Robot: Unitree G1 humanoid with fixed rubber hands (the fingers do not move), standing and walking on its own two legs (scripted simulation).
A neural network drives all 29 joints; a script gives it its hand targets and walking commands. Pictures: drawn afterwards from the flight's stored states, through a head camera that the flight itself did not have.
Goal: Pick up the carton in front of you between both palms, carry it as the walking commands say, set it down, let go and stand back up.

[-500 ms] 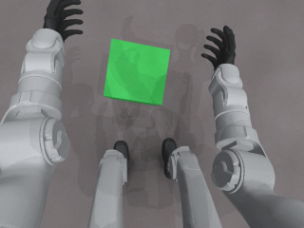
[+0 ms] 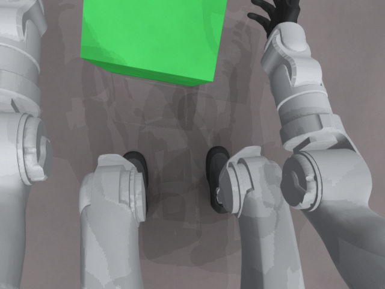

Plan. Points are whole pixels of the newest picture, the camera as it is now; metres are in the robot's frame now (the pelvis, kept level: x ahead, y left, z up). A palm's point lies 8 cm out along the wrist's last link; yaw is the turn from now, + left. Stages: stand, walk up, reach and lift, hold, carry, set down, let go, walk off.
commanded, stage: reach and lift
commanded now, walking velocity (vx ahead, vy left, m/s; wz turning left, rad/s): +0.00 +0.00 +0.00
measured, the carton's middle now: (157, 25) +0.55 +0.06 -0.29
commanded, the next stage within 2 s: none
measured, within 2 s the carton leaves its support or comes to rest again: leaves its support in 0.98 s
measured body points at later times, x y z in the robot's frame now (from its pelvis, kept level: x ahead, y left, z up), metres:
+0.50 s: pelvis +0.01 +0.00 -0.05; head +0.38 +0.05 +0.19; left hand +0.58 +0.22 -0.23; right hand +0.56 -0.13 -0.23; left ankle +0.11 +0.12 -0.38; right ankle +0.13 -0.13 -0.38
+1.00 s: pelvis +0.01 +0.01 -0.05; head +0.37 +0.06 +0.20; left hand +0.58 +0.20 -0.23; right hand +0.57 -0.11 -0.21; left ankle +0.11 +0.12 -0.38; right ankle +0.13 -0.13 -0.38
